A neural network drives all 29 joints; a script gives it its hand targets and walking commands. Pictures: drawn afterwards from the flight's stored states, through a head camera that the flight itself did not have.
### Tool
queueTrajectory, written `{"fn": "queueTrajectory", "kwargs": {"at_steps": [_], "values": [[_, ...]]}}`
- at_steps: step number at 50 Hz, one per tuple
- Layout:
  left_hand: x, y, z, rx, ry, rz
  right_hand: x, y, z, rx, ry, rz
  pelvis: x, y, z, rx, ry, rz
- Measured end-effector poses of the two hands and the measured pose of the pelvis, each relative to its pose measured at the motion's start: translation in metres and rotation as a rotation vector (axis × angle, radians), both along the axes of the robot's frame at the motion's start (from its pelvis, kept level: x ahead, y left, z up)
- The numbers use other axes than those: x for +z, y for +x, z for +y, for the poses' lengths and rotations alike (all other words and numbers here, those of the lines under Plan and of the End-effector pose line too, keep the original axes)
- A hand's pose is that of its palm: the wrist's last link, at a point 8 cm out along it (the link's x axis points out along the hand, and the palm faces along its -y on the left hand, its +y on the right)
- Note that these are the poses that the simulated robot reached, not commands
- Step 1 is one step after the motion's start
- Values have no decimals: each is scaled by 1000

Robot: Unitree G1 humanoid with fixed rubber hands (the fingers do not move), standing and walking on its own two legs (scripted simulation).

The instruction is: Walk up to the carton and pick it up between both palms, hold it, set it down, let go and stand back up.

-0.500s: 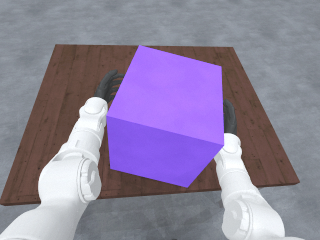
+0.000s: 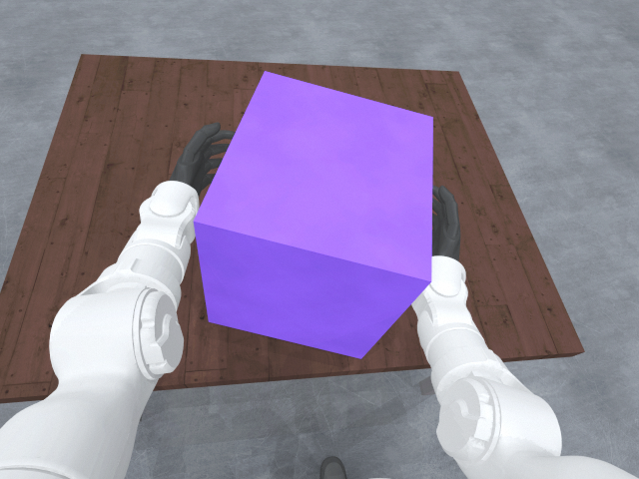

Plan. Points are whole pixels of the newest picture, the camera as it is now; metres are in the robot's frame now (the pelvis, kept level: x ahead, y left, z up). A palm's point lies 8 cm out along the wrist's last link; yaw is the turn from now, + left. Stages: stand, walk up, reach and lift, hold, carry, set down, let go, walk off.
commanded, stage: set down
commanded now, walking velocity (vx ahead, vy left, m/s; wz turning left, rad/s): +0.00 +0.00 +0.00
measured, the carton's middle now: (315, 223) +0.45 -0.05 -0.02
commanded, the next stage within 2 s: none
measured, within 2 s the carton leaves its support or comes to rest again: rests again in 0.60 s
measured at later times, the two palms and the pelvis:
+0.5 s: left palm (189, 183) +0.48 +0.12 +0.06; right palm (440, 252) +0.36 -0.20 +0.03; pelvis -0.02 +0.00 -0.01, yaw +1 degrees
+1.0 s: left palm (186, 194) +0.48 +0.12 +0.04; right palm (434, 253) +0.36 -0.20 +0.02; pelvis -0.02 +0.00 -0.01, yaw +1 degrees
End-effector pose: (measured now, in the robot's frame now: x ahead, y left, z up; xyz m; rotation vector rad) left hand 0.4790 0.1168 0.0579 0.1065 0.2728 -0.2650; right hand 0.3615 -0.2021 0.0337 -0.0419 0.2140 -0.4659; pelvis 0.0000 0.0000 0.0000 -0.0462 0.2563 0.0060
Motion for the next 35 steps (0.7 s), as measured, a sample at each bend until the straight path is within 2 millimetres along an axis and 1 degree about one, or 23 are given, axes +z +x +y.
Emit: {"fn": "queueTrajectory", "kwargs": {"at_steps": [17,27,35], "values": [[-3,-2,2,-6,-3,-19,-3,-4,2,-9,1,-23,-4,-14,1,5,-3,38],[-3,-1,0,-6,-1,-21,-5,-3,1,-11,4,-32,-5,-16,-1,12,-3,51],[-12,-1,5,-4,0,-18,-7,0,3,-4,0,-42,-6,-14,-3,14,-2,61]]}}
